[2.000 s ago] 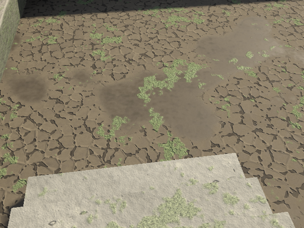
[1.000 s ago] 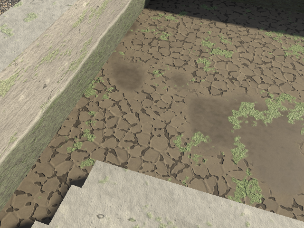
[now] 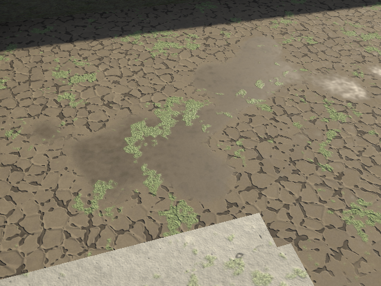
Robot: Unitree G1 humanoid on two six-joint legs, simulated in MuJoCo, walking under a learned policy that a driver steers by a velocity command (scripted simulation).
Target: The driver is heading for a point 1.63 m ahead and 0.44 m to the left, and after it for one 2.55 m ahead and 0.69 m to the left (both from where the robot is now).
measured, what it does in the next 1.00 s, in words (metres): goes down, turning left: right foot, then left foot 0.17 m lower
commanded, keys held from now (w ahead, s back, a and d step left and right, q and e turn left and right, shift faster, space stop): w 0.10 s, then w+q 0.90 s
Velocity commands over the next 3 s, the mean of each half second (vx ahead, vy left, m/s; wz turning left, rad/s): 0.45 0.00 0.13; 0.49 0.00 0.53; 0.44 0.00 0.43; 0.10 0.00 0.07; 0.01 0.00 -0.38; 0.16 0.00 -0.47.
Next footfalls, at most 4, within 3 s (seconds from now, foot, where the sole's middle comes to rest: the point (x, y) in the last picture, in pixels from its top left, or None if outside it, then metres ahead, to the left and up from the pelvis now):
0.20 right None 0.11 -0.21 -0.78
0.64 left None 0.34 -0.01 -0.95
1.12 right None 0.68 -0.10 -1.11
1.60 left None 0.67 0.22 -1.11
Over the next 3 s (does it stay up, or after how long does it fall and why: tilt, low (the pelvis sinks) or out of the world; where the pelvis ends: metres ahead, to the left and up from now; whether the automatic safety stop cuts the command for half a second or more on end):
stays up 0.84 0.09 -0.50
